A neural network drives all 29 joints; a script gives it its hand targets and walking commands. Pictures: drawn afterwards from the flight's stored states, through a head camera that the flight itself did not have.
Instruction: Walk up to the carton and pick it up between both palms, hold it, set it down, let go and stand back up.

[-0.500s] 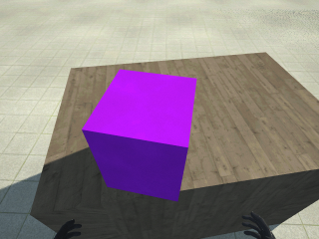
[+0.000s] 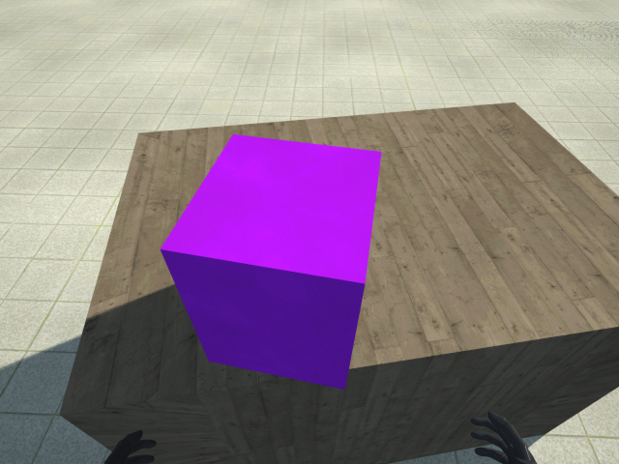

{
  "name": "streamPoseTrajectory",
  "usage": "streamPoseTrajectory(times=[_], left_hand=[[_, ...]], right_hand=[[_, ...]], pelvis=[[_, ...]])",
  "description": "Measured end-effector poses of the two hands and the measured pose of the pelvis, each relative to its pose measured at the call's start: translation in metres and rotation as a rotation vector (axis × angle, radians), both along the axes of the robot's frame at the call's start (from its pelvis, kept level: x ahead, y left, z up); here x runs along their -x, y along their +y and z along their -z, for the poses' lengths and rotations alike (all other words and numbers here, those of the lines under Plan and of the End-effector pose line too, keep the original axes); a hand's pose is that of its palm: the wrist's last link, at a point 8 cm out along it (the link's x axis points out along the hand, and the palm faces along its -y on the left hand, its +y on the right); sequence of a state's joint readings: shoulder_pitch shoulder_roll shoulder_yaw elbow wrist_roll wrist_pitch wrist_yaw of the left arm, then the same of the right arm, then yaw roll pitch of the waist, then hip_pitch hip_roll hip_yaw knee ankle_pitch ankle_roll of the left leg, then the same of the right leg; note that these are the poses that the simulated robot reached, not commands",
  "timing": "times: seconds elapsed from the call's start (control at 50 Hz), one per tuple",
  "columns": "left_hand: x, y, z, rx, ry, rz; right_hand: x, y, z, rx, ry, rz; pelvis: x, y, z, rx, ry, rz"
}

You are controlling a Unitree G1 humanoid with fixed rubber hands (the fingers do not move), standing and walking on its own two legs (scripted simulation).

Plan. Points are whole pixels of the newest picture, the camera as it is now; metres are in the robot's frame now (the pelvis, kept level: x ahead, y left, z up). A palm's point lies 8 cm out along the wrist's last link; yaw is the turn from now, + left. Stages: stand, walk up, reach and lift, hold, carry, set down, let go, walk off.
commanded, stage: stand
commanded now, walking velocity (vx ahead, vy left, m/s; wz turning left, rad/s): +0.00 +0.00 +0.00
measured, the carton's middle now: (289, 263) +0.37 +0.05 +0.07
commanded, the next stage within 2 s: none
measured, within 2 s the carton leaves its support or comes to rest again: neither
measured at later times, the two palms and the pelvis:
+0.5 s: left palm out of the picture +0.11 +0.27 -0.09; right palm out of the picture +0.14 -0.25 -0.07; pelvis -0.01 +0.00 +0.00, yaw +0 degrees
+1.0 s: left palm out of the picture +0.10 +0.27 -0.09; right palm out of the picture +0.13 -0.25 -0.07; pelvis -0.02 +0.00 +0.01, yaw +0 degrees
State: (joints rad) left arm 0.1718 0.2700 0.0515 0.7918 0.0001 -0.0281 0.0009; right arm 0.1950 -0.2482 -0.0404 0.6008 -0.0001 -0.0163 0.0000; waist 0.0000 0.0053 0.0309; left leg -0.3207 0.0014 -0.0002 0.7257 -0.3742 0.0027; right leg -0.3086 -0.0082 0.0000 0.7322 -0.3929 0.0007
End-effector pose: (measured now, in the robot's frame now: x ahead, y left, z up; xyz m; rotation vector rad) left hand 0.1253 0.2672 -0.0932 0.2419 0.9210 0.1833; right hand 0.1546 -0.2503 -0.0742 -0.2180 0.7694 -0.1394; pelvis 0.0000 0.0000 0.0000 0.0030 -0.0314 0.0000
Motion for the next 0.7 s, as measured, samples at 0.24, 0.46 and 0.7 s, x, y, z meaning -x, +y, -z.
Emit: streamPoseTrajectory(times=[0.24, 0.46, 0.7], left_hand=[[0.006, 0.001, 0.001, 0.001, 0.009, -0.004], [0.013, 0.001, 0.001, 0.002, 0.022, -0.007], [0.020, 0.002, 0.001, 0.006, 0.037, -0.009]], right_hand=[[0.004, 0.000, -0.002, 0.002, -0.004, -0.001], [0.010, 0.000, -0.003, 0.002, -0.003, 0.000], [0.017, 0.000, -0.004, 0.002, 0.010, 0.002]], pelvis=[[0.005, 0.000, -0.001, 0.000, -0.004, 0.000], [0.010, 0.000, -0.003, 0.001, -0.004, 0.000], [0.015, 0.001, -0.005, 0.001, -0.001, 0.000]])
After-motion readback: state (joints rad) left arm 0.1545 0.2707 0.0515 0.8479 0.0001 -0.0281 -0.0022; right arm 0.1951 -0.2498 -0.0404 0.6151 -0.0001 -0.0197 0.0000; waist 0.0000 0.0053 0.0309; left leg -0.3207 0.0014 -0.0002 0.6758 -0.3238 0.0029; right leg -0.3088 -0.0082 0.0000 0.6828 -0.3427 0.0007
